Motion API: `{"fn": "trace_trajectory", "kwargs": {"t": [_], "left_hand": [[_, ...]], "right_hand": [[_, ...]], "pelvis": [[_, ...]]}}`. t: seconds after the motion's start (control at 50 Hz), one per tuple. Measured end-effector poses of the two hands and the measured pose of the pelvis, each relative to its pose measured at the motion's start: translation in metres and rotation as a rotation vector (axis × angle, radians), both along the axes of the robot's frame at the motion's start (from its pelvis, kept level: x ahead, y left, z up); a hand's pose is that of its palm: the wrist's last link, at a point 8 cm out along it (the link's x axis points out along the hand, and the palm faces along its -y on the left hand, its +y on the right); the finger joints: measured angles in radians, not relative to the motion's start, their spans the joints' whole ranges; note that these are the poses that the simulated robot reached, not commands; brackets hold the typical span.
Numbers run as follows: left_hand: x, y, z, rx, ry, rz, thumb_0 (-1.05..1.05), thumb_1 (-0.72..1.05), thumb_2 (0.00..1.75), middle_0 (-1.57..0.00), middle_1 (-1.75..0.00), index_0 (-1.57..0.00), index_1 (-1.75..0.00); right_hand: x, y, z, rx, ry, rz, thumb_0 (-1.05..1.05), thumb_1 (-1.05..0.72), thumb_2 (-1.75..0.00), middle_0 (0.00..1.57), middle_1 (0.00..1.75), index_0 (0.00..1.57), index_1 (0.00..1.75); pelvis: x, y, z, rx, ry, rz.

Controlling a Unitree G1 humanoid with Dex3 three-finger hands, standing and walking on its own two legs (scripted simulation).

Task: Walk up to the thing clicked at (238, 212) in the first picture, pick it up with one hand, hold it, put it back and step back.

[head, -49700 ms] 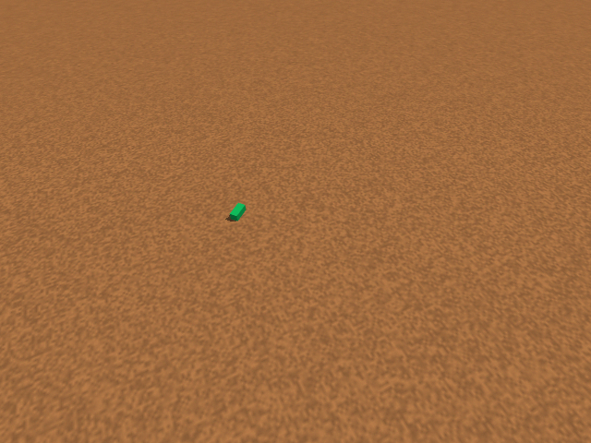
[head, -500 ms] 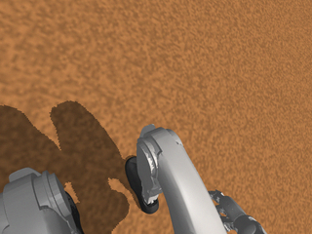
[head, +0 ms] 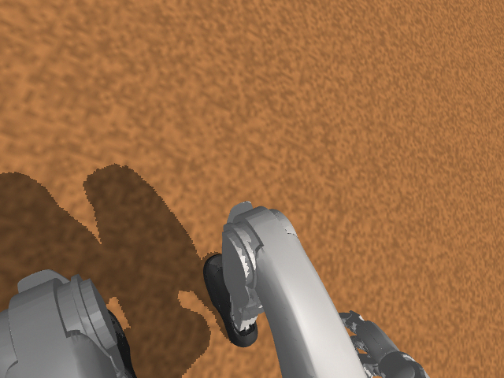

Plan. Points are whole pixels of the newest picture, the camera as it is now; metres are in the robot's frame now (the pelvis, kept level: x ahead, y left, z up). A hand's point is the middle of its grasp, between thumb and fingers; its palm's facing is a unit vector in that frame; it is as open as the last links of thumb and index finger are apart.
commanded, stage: approach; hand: left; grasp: from above
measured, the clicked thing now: out of the picture +0.55 +0.45 -0.31
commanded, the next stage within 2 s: none
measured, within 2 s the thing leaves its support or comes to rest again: neither
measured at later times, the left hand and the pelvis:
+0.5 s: hand out of the picture +0.51 +0.42 -0.14, palm faces -0.38 -0.10 -0.92, open 13.5 cm; pelvis +0.00 +0.00 +0.00, yaw +0 degrees
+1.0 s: hand out of the picture +0.51 +0.41 -0.14, palm faces -0.37 -0.11 -0.92, open 13.8 cm; pelvis +0.00 +0.00 +0.00, yaw +0 degrees
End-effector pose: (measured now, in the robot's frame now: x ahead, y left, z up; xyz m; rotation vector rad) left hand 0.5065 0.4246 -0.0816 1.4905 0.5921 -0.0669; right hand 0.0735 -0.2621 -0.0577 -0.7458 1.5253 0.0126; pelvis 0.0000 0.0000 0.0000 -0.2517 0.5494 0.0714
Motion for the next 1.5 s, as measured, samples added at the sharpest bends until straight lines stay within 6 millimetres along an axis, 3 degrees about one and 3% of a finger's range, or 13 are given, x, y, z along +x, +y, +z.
{"fn": "trace_trajectory", "kwargs": {"t": [0.3, 0.46, 0.62, 0.76, 0.86, 1.0, 1.16, 1.38, 1.5], "left_hand": [[-0.001, -0.02, -0.02, -0.06, 0.045, -0.086, 0.0, -0.38, 0.82, -0.25, -0.88, -0.25, -0.88], [0.001, -0.01, -0.005, -0.014, -0.024, -0.036, 0.0, -0.39, 0.83, -0.24, -0.88, -0.24, -0.88], [0.003, 0.002, 0.007, 0.002, 0.018, 0.021, 0.0, -0.43, 0.86, -0.21, -0.91, -0.2, -0.91], [0.0, -0.013, -0.012, -0.049, 0.092, -0.05, 0.0, -0.45, 0.87, -0.18, -0.95, -0.18, -0.94], [0.0, -0.023, -0.02, -0.068, 0.05, -0.107, 0.0, -0.46, 0.88, -0.18, -0.96, -0.18, -0.95], [0.003, -0.013, -0.005, -0.021, -0.039, -0.052, 0.0, -0.47, 0.89, -0.17, -0.95, -0.17, -0.95], [0.005, 0.001, 0.012, 0.011, 0.006, 0.032, 0.0, -0.5, 0.92, -0.14, -0.98, -0.14, -0.98], [0.002, -0.026, -0.015, -0.067, 0.076, -0.096, 0.0, -0.53, 0.94, -0.11, -1.03, -0.11, -1.02], [0.003, -0.027, -0.013, -0.046, -0.01, -0.1, 0.0, -0.53, 0.94, -0.11, -1.02, -0.11, -1.01]], "right_hand": [[-0.003, 0.002, 0.0, -0.005, 0.04, 0.026, 0.0, -0.92, -0.9, 0.2, 0.3, 0.21, 0.3], [0.002, -0.002, 0.0, -0.004, 0.009, 0.017, 0.0, -0.92, -0.9, 0.2, 0.3, 0.21, 0.3], [0.004, 0.0, -0.002, 0.008, -0.013, -0.008, 0.0, -0.92, -0.9, 0.2, 0.3, 0.21, 0.3], [0.0, 0.003, -0.003, 0.005, 0.023, 0.007, 0.0, -0.92, -0.89, 0.2, 0.3, 0.21, 0.3], [-0.002, 0.003, -0.001, -0.006, 0.046, 0.024, 0.0, -0.92, -0.89, 0.2, 0.3, 0.21, 0.3], [0.002, -0.001, 0.0, -0.006, 0.016, 0.017, 0.0, -0.92, -0.89, 0.2, 0.3, 0.21, 0.3], [0.003, 0.0, -0.001, 0.01, -0.024, -0.018, 0.0, -0.92, -0.9, 0.2, 0.3, 0.21, 0.3], [-0.006, 0.0, -0.001, -0.004, 0.045, 0.012, 0.0, -0.92, -0.89, 0.21, 0.3, 0.21, 0.3], [-0.003, -0.003, -0.001, -0.008, 0.039, 0.024, 0.0, -0.92, -0.89, 0.2, 0.3, 0.21, 0.3]], "pelvis": [[-0.001, 0.0, 0.001, 0.0, -0.019, 0.002], [0.0, -0.002, 0.0, 0.006, -0.005, 0.001], [0.001, 0.0, 0.001, 0.004, 0.007, 0.003], [0.001, 0.001, 0.002, -0.001, -0.009, 0.006], [0.0, 0.0, 0.002, 0.0, -0.017, 0.003], [0.0, -0.001, 0.001, 0.003, 0.002, 0.003], [0.001, 0.0, 0.002, 0.004, 0.013, 0.004], [0.0, 0.0, 0.003, 0.003, -0.013, 0.006], [-0.001, -0.003, 0.001, 0.012, -0.011, 0.004]]}}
